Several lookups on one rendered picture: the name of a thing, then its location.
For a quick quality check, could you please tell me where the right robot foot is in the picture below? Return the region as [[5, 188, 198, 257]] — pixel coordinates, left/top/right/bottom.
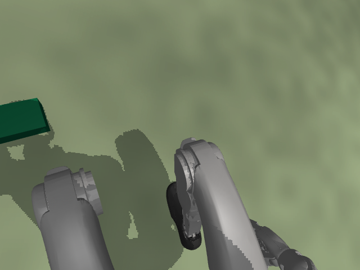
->
[[166, 182, 201, 250]]

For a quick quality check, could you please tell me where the right robot arm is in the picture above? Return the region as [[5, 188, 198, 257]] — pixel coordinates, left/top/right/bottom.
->
[[277, 249, 317, 270]]

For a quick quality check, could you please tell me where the carton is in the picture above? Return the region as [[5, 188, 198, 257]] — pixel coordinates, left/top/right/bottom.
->
[[0, 98, 50, 144]]

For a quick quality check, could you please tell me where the right robot hand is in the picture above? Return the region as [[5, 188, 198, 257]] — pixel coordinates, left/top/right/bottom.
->
[[250, 219, 290, 268]]

